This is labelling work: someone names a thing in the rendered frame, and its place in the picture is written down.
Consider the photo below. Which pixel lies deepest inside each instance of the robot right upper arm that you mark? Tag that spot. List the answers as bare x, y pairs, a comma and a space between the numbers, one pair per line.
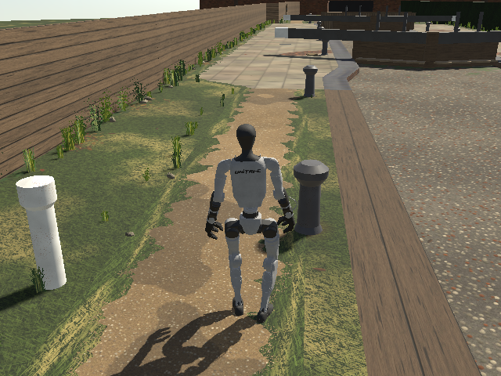
276, 176

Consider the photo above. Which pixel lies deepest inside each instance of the robot right forearm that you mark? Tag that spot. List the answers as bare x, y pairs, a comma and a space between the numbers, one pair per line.
285, 205

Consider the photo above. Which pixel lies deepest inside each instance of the robot right foot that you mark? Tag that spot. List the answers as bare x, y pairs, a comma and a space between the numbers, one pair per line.
261, 316

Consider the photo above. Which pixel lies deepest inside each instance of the right robot hand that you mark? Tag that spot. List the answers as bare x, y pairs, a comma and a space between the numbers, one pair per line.
289, 221

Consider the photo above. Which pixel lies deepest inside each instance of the robot torso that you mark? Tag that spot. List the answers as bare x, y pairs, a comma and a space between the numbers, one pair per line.
249, 189

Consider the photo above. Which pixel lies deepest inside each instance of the robot left forearm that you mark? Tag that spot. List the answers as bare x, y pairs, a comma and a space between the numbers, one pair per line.
213, 210

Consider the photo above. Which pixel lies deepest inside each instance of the left robot hand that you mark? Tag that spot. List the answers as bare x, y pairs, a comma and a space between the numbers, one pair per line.
211, 227

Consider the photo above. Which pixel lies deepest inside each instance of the robot left upper arm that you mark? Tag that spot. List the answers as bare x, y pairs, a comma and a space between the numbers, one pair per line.
220, 178

